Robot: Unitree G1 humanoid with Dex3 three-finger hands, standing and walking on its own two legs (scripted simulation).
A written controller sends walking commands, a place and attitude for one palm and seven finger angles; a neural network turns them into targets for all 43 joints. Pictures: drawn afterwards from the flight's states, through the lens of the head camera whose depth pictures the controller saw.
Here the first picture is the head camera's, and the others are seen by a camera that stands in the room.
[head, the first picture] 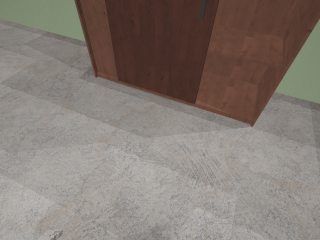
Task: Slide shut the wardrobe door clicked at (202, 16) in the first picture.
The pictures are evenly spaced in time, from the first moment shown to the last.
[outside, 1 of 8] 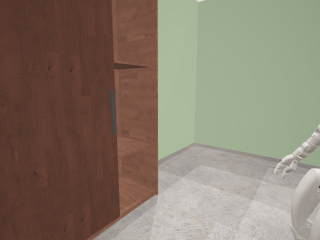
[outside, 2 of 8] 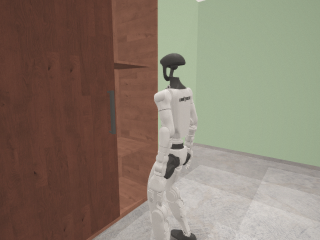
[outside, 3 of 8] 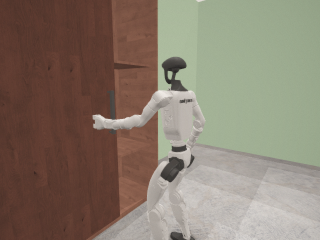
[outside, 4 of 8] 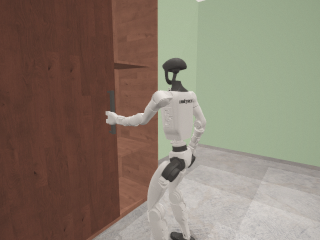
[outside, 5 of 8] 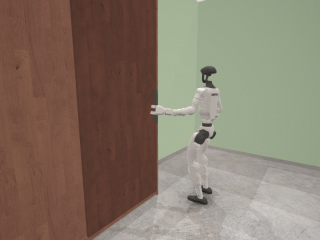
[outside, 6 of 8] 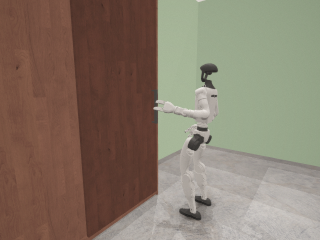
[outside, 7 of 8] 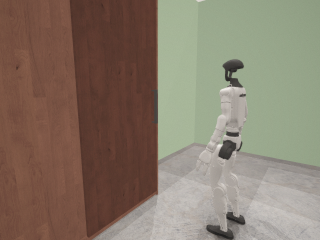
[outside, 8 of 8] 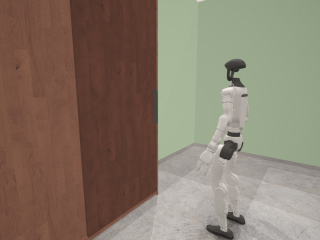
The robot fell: no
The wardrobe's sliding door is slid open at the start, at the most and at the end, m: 0.50 0.50 0.00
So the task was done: yes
